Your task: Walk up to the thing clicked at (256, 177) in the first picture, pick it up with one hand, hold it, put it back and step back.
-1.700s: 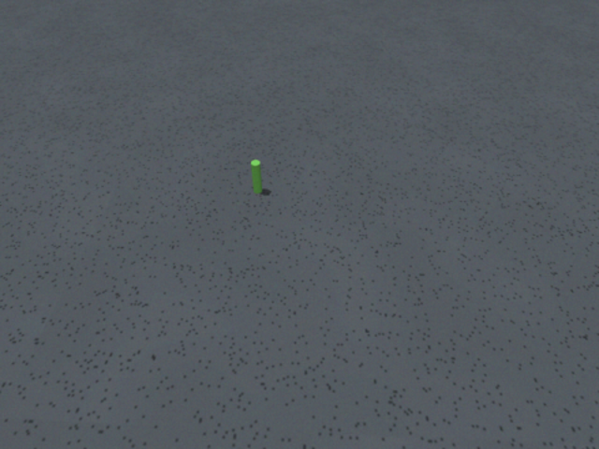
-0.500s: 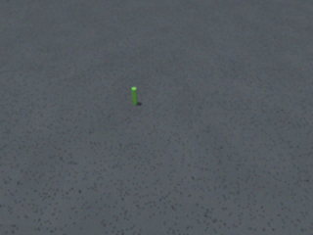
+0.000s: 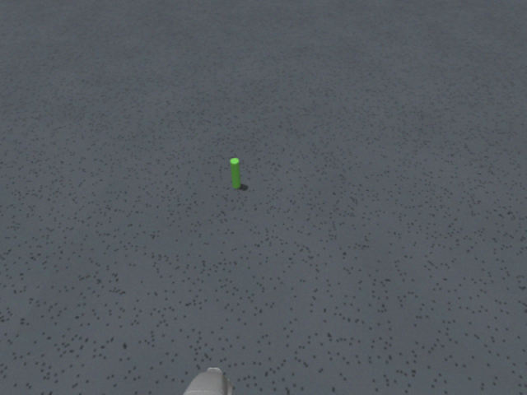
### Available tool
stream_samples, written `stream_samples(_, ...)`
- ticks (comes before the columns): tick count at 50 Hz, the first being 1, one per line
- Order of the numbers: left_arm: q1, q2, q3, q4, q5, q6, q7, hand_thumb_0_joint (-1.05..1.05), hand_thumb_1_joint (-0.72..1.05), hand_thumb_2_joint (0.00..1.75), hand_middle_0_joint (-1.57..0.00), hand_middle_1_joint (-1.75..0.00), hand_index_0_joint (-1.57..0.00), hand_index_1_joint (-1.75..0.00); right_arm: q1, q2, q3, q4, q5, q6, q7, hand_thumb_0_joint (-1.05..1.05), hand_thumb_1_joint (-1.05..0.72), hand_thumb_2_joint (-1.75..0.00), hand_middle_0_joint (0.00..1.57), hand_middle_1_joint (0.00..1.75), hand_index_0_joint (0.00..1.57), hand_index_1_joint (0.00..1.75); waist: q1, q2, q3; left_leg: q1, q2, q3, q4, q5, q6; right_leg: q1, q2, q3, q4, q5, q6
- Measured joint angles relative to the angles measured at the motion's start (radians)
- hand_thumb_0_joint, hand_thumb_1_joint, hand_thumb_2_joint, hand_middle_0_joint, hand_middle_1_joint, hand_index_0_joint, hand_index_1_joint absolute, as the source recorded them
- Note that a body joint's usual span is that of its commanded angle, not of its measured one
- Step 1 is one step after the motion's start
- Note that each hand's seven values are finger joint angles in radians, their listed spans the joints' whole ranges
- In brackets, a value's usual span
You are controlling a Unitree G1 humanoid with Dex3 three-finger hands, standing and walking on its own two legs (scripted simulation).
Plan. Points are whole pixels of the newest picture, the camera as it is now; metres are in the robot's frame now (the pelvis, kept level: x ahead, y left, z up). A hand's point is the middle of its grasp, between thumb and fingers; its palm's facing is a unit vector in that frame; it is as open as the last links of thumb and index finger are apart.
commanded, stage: walk up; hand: left
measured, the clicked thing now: (235, 173) +1.21 +0.20 -0.69
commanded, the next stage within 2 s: none
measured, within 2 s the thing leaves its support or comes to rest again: neither
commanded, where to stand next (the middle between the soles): +0.85 +0.01 m, yaw -2 degrees
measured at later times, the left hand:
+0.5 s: hand (136, 290) +0.32 +0.28 -0.13, palm faces -0.09 -0.90 -0.43, open 7.4 cm
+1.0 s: hand (156, 242) +0.46 +0.28 -0.17, palm faces -0.03 -0.93 -0.38, open 7.4 cm
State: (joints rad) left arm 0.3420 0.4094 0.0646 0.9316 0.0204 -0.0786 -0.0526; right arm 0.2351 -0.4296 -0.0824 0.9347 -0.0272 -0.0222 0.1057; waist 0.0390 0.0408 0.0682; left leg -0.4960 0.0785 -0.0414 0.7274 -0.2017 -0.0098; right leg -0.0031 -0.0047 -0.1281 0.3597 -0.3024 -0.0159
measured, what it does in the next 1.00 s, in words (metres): walks ahead: left foot, then right foot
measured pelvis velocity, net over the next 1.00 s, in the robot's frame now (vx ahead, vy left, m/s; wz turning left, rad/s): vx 0.45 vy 0.00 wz -0.01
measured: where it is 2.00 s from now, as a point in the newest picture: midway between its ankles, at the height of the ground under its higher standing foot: (267, 261)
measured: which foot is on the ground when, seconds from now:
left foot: up 0.00-0.08, down 0.10-0.52, up 0.54-0.92, down 0.94-1.00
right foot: down 0.00-0.12, up 0.14-0.48, down 0.50-0.96, up 0.98-1.00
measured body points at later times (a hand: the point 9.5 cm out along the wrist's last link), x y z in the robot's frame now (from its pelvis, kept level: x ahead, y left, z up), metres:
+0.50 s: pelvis +0.24 -0.01 -0.02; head +0.25 -0.04 +0.43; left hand +0.33 +0.32 -0.11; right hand +0.28 -0.34 -0.14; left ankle +0.18 +0.15 -0.74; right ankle +0.34 -0.13 -0.74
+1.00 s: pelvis +0.45 +0.00 -0.02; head +0.47 +0.01 +0.42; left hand +0.46 +0.33 -0.14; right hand +0.57 -0.32 -0.12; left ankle +0.54 +0.11 -0.74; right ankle +0.35 -0.13 -0.71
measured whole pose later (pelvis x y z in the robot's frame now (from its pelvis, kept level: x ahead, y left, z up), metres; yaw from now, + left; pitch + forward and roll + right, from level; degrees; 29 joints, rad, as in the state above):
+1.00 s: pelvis +0.45 +0.00 -0.02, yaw -1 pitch -3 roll +0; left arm 0.40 0.43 0.03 0.86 0.00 -0.06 -0.03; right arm 0.21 -0.41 -0.07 0.82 -0.03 -0.07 0.08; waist 0.04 -0.02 0.09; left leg -0.40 0.03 0.08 0.66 -0.21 0.03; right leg -0.18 -0.06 -0.04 0.87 -0.49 -0.03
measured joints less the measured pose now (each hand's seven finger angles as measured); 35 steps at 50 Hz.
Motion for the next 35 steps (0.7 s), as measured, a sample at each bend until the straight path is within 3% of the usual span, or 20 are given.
stream_samples(3, 0.008, 0.008, -0.003, -0.015, -0.001, 0.000, -0.001, 0.01, 0.90, 0.90, -0.21, -0.30, -0.21, -0.30, -0.015, 0.006, 0.000, -0.013, -0.003, 0.000, 0.004, 0.01, -0.91, -0.90, 0.20, 0.30, 0.20, 0.30, 0.009, -0.015, 0.006, 0.036, 0.017, 0.038, -0.103, 0.029, 0.018, 0.035, -0.006, -0.009, 0.034, -0.067, 0.019)
stream_samples(5, 0.020, 0.015, -0.009, -0.024, -0.004, 0.004, 0.001, 0.01, 0.90, 0.90, -0.21, -0.30, -0.21, -0.30, -0.026, 0.008, -0.001, -0.027, -0.005, -0.010, 0.002, 0.01, -0.91, -0.90, 0.20, 0.30, 0.20, 0.30, 0.011, -0.031, 0.004, 0.083, 0.004, 0.065, -0.158, 0.036, 0.033, 0.035, -0.026, -0.005, 0.107, -0.139, 0.030)
stream_samples(7, 0.014, 0.018, -0.013, -0.023, -0.011, 0.017, 0.009, 0.01, 0.90, 0.90, -0.21, -0.30, -0.21, -0.30, -0.047, 0.017, -0.007, -0.051, -0.016, -0.032, -0.010, 0.01, -0.91, -0.89, 0.20, 0.30, 0.20, 0.30, 0.006, -0.066, 0.024, 0.090, -0.025, 0.093, -0.105, 0.043, 0.027, -0.041, -0.072, 0.031, 0.337, -0.184, 0.004)
stream_samples(10, -0.010, 0.017, -0.030, -0.016, -0.022, 0.035, 0.017, 0.01, 0.90, 0.90, -0.20, -0.30, -0.21, -0.30, -0.047, 0.038, 0.000, -0.092, 0.010, -0.054, -0.025, 0.01, -0.91, -0.89, 0.20, 0.30, 0.20, 0.30, -0.021, -0.075, 0.035, 0.124, -0.031, 0.099, -0.078, -0.021, 0.028, -0.226, -0.026, 0.151, 0.710, -0.163, -0.028)
stream_samples(12, -0.020, 0.025, -0.034, -0.022, -0.028, 0.030, 0.014, 0.01, 0.90, 0.90, -0.20, -0.30, -0.21, -0.30, -0.029, 0.053, 0.015, -0.103, 0.017, -0.054, -0.033, 0.00, -0.91, -0.89, 0.21, 0.30, 0.20, 0.30, -0.027, -0.092, 0.027, 0.178, -0.035, 0.112, -0.123, -0.029, 0.026, -0.323, -0.031, 0.171, 0.772, -0.114, -0.029)
stream_samples(17, -0.040, 0.033, -0.026, -0.041, -0.019, 0.023, -0.012, 0.01, 0.90, 0.90, -0.20, -0.30, -0.21, -0.30, 0.024, 0.049, 0.032, -0.108, 0.012, -0.059, -0.036, 0.00, -0.91, -0.89, 0.21, 0.30, 0.21, 0.30, -0.041, -0.096, 0.009, 0.291, -0.042, 0.133, -0.218, -0.053, 0.026, -0.459, -0.089, 0.137, 0.567, -0.042, 0.006)
stream_samples(23, -0.058, 0.034, -0.010, -0.040, -0.006, 0.016, -0.033, 0.01, 0.90, 0.90, -0.20, -0.30, -0.21, -0.30, 0.087, 0.004, 0.021, -0.096, 0.015, -0.050, -0.032, 0.01, -0.90, -0.89, 0.21, 0.30, 0.21, 0.30, -0.064, -0.054, -0.006, 0.375, -0.029, 0.138, -0.202, -0.157, 0.004, -0.453, -0.099, 0.094, 0.297, 0.106, 0.003)
stream_samples(25, -0.055, 0.040, -0.002, -0.043, -0.002, 0.004, -0.030, 0.01, 0.90, 0.90, -0.20, -0.30, -0.21, -0.30, 0.107, -0.011, 0.017, -0.087, 0.015, -0.040, -0.036, 0.01, -0.90, -0.89, 0.21, 0.30, 0.21, 0.30, -0.063, -0.032, -0.016, 0.374, -0.008, 0.127, -0.120, -0.235, 0.004, -0.414, -0.076, 0.075, 0.267, 0.134, -0.003)
stream_samples(26, -0.060, 0.034, 0.003, -0.046, 0.001, -0.005, -0.023, 0.01, 0.90, 0.90, -0.20, -0.30, -0.21, -0.30, 0.107, -0.019, 0.014, -0.077, 0.014, -0.033, -0.041, 0.01, -0.90, -0.89, 0.21, 0.30, 0.21, 0.30, -0.060, -0.004, -0.012, 0.347, 0.014, 0.105, -0.025, -0.255, 0.024, -0.411, -0.058, 0.056, 0.303, 0.107, -0.007)
stream_samples(28, -0.060, 0.025, 0.001, -0.062, -0.003, -0.020, -0.010, 0.01, 0.90, 0.90, -0.20, -0.30, -0.21, -0.30, 0.092, -0.019, 0.016, -0.050, 0.015, -0.014, -0.052, 0.01, -0.91, -0.89, 0.21, 0.30, 0.20, 0.30, -0.042, 0.012, -0.004, 0.257, -0.017, 0.050, 0.211, -0.281, 0.039, -0.399, -0.049, 0.047, 0.345, 0.050, -0.013)
stream_samples(31, -0.047, 0.000, -0.015, -0.073, -0.016, -0.022, 0.001, 0.01, 0.90, 0.90, -0.20, -0.30, -0.21, -0.30, 0.063, -0.024, 0.022, -0.033, 0.026, -0.008, -0.055, 0.01, -0.91, -0.89, 0.20, 0.30, 0.20, 0.30, -0.023, 0.034, 0.005, 0.132, -0.049, 0.026, 0.383, -0.214, 0.044, -0.326, -0.040, 0.040, 0.280, 0.041, -0.018)
stream_samples(35, -0.010, -0.014, -0.027, -0.074, -0.018, -0.022, 0.008, 0.01, 0.90, 0.90, -0.20, -0.30, -0.21, -0.30, 0.039, -0.014, 0.022, -0.047, 0.022, -0.015, -0.039, 0.01, -0.91, -0.89, 0.20, 0.30, 0.20, 0.30, -0.013, 0.040, 0.004, 0.024, -0.031, 0.027, 0.310, -0.123, 0.027, -0.229, -0.027, 0.031, 0.160, 0.054, -0.022)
